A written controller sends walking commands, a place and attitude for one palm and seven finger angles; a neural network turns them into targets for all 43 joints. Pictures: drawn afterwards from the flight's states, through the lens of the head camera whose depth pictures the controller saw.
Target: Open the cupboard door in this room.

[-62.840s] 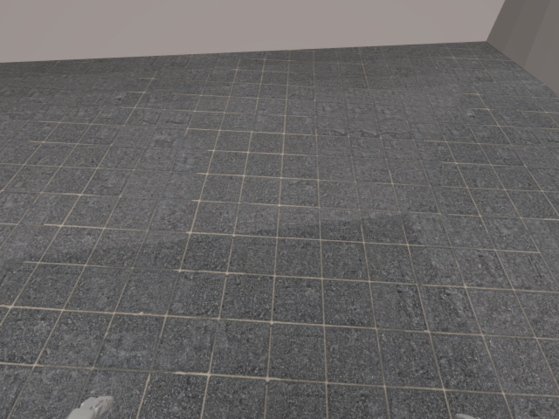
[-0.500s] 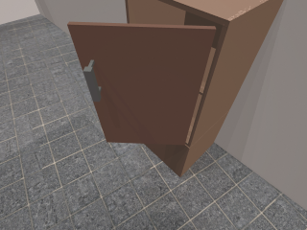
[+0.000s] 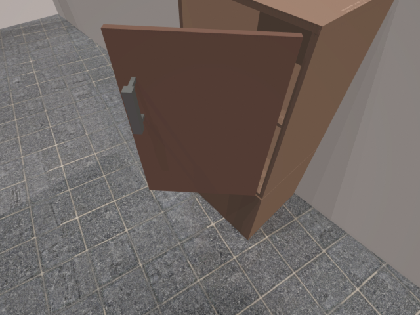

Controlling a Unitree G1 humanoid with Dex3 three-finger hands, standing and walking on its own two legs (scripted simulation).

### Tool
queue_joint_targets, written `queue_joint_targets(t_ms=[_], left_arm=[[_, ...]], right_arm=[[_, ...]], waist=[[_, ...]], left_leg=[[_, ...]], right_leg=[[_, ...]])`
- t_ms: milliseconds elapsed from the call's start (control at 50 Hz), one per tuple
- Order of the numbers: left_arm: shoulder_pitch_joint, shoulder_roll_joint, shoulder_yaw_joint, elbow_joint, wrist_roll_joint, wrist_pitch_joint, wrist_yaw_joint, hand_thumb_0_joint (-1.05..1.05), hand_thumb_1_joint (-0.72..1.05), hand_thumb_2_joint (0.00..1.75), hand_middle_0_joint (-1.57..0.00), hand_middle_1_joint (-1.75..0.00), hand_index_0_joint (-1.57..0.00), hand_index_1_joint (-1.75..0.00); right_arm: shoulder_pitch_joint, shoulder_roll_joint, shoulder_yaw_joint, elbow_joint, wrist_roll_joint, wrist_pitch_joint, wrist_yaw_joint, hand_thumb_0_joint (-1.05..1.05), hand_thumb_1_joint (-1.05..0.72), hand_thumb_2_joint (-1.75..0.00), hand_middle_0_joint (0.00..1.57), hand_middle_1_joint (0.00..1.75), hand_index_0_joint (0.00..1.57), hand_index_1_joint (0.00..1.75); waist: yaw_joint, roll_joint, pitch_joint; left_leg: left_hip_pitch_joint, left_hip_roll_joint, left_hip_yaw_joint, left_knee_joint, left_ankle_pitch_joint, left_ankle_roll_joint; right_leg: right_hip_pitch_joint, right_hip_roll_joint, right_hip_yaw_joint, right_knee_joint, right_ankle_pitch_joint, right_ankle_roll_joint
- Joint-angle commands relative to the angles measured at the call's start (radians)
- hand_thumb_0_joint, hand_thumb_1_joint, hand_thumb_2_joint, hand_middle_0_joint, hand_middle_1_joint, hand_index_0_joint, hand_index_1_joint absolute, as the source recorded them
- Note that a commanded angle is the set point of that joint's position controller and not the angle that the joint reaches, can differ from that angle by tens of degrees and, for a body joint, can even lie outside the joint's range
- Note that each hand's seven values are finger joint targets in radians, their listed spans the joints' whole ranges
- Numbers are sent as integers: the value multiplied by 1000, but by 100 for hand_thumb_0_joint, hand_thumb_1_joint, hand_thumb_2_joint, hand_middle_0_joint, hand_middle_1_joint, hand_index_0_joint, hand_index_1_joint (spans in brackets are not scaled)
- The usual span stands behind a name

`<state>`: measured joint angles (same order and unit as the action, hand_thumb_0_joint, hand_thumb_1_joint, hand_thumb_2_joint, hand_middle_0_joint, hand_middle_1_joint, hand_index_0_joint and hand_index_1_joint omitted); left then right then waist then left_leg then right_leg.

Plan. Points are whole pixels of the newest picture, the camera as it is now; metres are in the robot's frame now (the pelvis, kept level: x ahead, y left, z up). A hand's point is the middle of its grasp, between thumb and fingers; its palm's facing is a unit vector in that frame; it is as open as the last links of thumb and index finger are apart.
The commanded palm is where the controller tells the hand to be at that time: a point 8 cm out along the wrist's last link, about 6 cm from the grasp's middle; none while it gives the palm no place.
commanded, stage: raise the hand with hooked fingers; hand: left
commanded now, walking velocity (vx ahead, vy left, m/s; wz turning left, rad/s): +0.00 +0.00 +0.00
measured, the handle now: (135, 106) +0.54 +0.22 +0.08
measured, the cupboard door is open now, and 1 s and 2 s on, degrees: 44 44 44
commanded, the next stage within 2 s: none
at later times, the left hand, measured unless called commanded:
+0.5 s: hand (95, 313) +0.13 +0.22 -0.05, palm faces +0.15 -0.99 -0.02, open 9.1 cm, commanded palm +0.14 +0.26 -0.02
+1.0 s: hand (73, 251) +0.21 +0.25 +0.03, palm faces +0.09 -0.99 -0.09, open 12.1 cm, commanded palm +0.18 +0.31 +0.04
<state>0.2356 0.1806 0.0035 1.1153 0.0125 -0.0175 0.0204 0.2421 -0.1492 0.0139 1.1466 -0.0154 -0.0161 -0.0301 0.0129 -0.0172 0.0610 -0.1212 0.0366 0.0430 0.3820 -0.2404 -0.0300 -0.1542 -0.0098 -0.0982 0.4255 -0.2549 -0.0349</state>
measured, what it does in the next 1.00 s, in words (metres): stands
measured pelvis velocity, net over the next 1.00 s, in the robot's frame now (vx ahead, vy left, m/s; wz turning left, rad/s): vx -0.03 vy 0.03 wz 0.02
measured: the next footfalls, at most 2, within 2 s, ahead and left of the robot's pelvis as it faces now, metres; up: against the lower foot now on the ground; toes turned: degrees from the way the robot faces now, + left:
none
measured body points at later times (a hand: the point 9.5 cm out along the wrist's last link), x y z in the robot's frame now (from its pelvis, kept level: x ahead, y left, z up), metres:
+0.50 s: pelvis -0.04 +0.01 -0.07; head +0.01 +0.03 +0.38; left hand +0.12 +0.27 -0.05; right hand +0.20 -0.23 -0.10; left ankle -0.02 +0.14 -0.74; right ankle -0.01 -0.09 -0.74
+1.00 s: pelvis -0.03 +0.03 -0.04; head +0.01 +0.02 +0.40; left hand +0.20 +0.31 +0.04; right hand +0.12 -0.23 -0.13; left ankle -0.02 +0.14 -0.74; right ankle -0.01 -0.09 -0.74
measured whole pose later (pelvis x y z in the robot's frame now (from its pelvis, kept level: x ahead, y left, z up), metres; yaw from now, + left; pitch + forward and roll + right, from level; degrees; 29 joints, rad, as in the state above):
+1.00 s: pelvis -0.03 +0.03 -0.04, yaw +1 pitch +7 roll -1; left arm 0.28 0.28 0.29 0.03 -0.30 -0.31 -0.29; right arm 0.30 -0.28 0.02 0.61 0.04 -0.25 -0.08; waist 0.01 0.03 -0.06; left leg -0.57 0.03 0.02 0.87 -0.43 0.01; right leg -0.56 -0.04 -0.11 0.84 -0.41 -0.01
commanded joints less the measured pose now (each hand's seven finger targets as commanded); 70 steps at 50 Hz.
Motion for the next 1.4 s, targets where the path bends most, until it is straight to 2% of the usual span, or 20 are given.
queue_joint_targets(t_ms=[0, 20, 40, 60, 80, 120, 140, 200, 280, 380, 420, 480, 560, 700, 740, 820, 940, 1040, 1260, 1380], left_arm=[[-594, 343, 151, -1539, -208, -266, 43, 0, 88, 89, -20, -32, -20, -32], [-97, 262, 141, -1256, -119, -204, 81, 0, 85, 88, -20, -33, -20, -33], [-66, 198, 116, -1154, -145, -151, 131, 0, 83, 87, -21, -34, -21, -34], [203, -63, -27, -937, -160, -56, 112, 0, 81, 86, -21, -36, -21, -36], [-13, -14, 5, -1146, -205, -99, 85, 0, 78, 85, -21, -37, -21, -37], [27, 49, 93, -1051, -196, -223, 35, 0, 74, 83, -21, -40, -21, -40], [144, 40, 125, -937, -198, -272, 3, 0, 71, 82, -21, -42, -21, -42], [382, -30, 128, -880, -242, -475, -154, 0, 64, 79, -22, -47, -22, -47], [386, 117, 259, -928, -270, -617, -358, 0, 55, 75, -22, -53, -22, -53], [86, 158, 284, -1280, -317, -554, -310, 0, 43, 70, -23, -60, -23, -60], [-13, 170, 268, -1446, -298, -587, -256, 0, 39, 68, -24, -63, -24, -63], [-62, 127, 160, -1505, -261, -610, -246, 0, 32, 65, -24, -68, -24, -68], [-85, 168, 137, -1348, -263, -518, -331, 0, 22, 61, -25, -74, -25, -74], [84, 246, 368, -1256, -355, -206, -337, 0, 6, 54, -26, -84, -26, -84], [78, 258, 413, -1297, -372, -215, -288, 0, 1, 52, -26, -87, -26, -87], [30, 236, 376, -1354, -329, -324, -232, 0, -8, 48, -27, -93, -27, -93], [-127, 238, 295, -1250, -326, -342, -339, 0, -22, 42, -28, -102, -28, -102], [-196, 403, 452, -1247, -355, -287, -381, 0, -34, 37, -29, -110, -29, -110], [-334, 359, 421, -1049, -371, -164, -438, 0, -50, 30, -30, -120, -30, -120], [-505, 482, 512, -1124, -367, -163, -446, 0, -50, 30, -30, -120, -30, -120]], right_arm=[[0, -288, -42, -429, 62, -179, -38, 0, -90, -90, 20, 30, 20, 30], [-69, -190, -21, -388, 40, -260, -69, 0, -90, -90, 20, 30, 20, 30], [-69, -200, -33, -326, 52, -279, -71, 0, -90, -90, 20, 30, 20, 30], [-36, -155, -39, -321, 69, -272, -60, 0, -90, -90, 20, 30, 20, 30], [-77, -202, -44, -418, 79, -281, -56, 0, -90, -90, 20, 30, 20, 30], [-77, -235, -78, -461, 48, -304, -61, 0, -90, -90, 20, 30, 20, 30], [-85, -228, -83, -489, 46, -306, -51, 0, -90, -90, 20, 30, 20, 30], [-125, -213, -93, -582, 26, -315, -4, 0, -90, -90, 20, 30, 20, 30], [-153, -231, -112, -696, 38, -296, 39, 0, -90, -90, 20, 30, 20, 30], [-135, -210, -98, -795, 49, -273, 1, 0, -90, -90, 20, 30, 20, 30], [-87, -202, -88, -779, 40, -277, -13, 0, -90, -90, 20, 30, 20, 30], [-46, -209, -69, -739, 33, -288, -33, 0, -90, -90, 20, 30, 20, 30], [-42, -237, -49, -709, 49, -298, -53, 0, -90, -90, 20, 30, 20, 30], [-110, -209, -42, -767, 67, -260, -66, 0, -90, -90, 20, 30, 20, 30], [-111, -195, -36, -766, 58, -258, -61, 0, -90, -90, 20, 30, 20, 30], [-55, -198, -41, -733, 46, -277, -44, 0, -90, -90, 20, 30, 20, 30], [-25, -250, -38, -697, 61, -307, -60, 0, -90, -90, 20, 30, 20, 30], [-27, -259, -35, -693, 63, -313, -85, 0, -90, -90, 20, 30, 20, 30], [-41, -259, -18, -689, 76, -294, -83, 0, -90, -90, 20, 30, 20, 30], [-51, -249, -8, -696, 69, -288, -92, 0, -90, -90, 20, 30, 20, 30]], waist=[[-78, 266, -537], [22, 384, -497], [-5, 321, -381], [-35, 120, -207], [-50, -8, -57], [-65, -222, 10], [-33, -224, 50], [51, -236, -64], [79, -40, -248], [28, 76, -327], [-6, 152, -377], [-68, 133, -361], [-92, 99, -281], [49, 11, -401], [66, -6, -380], [23, 42, -331], [-42, 59, -241], [8, 86, -352], [-5, 57, -224], [7, 104, -330]], left_leg=[[160, -46, -22, 44, 323, 53], [200, -19, 10, 27, 482, 64], [96, -4, -4, 56, 367, 35], [0, 6, -23, 45, 293, 47], [-90, 0, -61, 49, 193, 50], [-202, -23, -51, 128, 38, 60], [-266, -35, -43, 166, -19, 53], [-431, -58, -21, 293, -48, 25], [-533, -81, 18, 449, 10, 19], [-535, -69, 7, 492, -95, 44], [-466, -52, -24, 505, -54, 54], [-446, -31, -59, 523, -47, 61], [-492, -26, -88, 505, -110, 59], [-454, -47, -58, 388, 7, 45], [-439, -43, -66, 367, 55, 40], [-394, -31, -58, 353, 97, 39], [-381, -33, -63, 339, -35, 47], [-304, -37, -69, 301, 61, 50], [-245, -34, -55, 233, 116, 48], [-153, -35, -62, 208, 171, 49]], right_leg=[[151, -82, 128, 33, 583, -4], [112, -32, 97, 64, 372, -22], [29, -27, 42, 50, 206, -6], [-56, -19, 14, 34, 176, 11], [-118, -21, 5, 32, 140, 26], [-279, -11, 6, 35, -47, 43], [-331, -15, 14, 56, -126, 40], [-363, -7, 25, 220, -120, 24], [-335, -31, 77, 380, 65, 1], [-412, -24, 134, 359, -168, 19], [-437, -9, 108, 393, -97, 11], [-508, 8, 78, 424, -63, 8], [-508, 16, 66, 392, -114, 13], [-254, -5, 45, 322, -1, 29], [-227, 6, 30, 330, 47, 22], [-285, 13, 21, 332, 91, 21], [-345, 12, 42, 267, -39, 20], [-208, 7, 45, 248, 61, 14], [-183, 15, 35, 179, 170, 17], [-116, 17, 39, 158, 201, 12]])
